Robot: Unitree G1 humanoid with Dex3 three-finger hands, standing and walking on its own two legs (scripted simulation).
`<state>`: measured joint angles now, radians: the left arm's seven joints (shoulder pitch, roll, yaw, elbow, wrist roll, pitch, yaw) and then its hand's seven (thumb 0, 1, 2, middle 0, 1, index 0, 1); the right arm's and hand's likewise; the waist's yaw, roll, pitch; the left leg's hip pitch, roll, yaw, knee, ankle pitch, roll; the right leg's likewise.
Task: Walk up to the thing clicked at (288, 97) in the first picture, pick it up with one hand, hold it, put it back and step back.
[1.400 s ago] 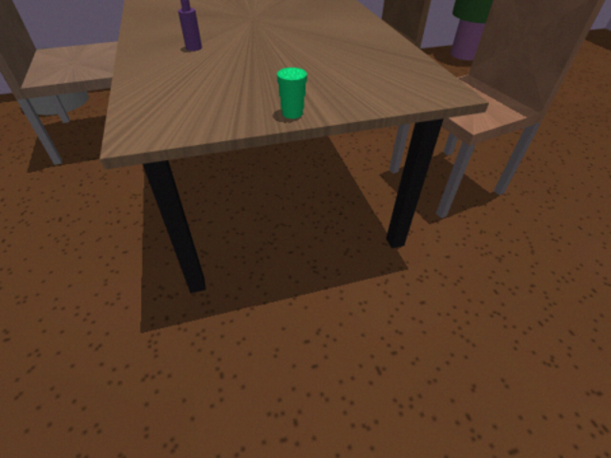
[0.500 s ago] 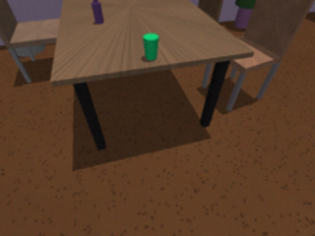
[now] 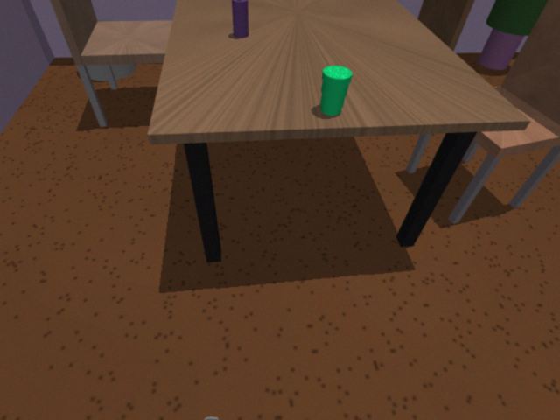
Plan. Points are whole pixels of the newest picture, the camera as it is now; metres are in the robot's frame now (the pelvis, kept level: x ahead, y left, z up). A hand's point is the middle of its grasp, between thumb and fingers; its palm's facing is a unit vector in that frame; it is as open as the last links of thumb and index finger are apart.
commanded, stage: walk up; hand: right
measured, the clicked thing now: (333, 92) +0.94 -0.12 +0.01
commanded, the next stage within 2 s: none
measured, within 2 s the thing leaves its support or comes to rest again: neither
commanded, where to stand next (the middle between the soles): +0.51 +0.02 m, yaw +11 degrees
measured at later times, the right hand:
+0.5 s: hand (416, 385) +0.24 -0.23 -0.15, palm faces -0.12 +0.93 -0.35, open 7.4 cm
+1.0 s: hand (389, 237) +0.55 -0.24 -0.14, palm faces -0.27 +0.87 -0.41, open 7.4 cm
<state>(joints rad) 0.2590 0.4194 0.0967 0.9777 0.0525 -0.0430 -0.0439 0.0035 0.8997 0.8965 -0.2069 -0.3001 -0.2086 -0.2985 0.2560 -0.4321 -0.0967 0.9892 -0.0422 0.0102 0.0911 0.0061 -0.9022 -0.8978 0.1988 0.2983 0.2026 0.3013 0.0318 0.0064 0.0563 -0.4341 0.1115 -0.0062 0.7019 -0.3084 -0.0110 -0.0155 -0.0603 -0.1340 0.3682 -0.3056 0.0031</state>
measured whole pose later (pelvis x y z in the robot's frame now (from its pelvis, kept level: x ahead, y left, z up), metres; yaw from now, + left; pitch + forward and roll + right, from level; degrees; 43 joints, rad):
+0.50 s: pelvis +0.21 +0.03 -0.01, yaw +7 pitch -2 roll +2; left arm 0.22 0.41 0.09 0.87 0.03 0.00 -0.09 0.01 0.90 0.90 -0.20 -0.30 -0.20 -0.30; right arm 0.43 -0.38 -0.05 0.85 -0.01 -0.09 0.03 0.00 -0.90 -0.90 0.21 0.30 0.21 0.30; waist -0.03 -0.03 0.08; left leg -0.06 0.00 0.00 0.46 -0.38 -0.01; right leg -0.49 -0.11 -0.01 0.67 -0.17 -0.03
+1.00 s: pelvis +0.40 +0.00 -0.02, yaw +11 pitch -2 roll +0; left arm 0.39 0.42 0.06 0.80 0.02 -0.03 -0.05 0.00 0.90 0.90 -0.21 -0.30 -0.21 -0.30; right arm 0.28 -0.39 -0.05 0.82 -0.02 -0.07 0.03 0.00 -0.90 -0.90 0.20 0.30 0.20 0.30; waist 0.06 -0.04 0.10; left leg -0.39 0.02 0.06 0.59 -0.15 0.03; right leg -0.15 -0.02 -0.15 0.65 -0.46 -0.05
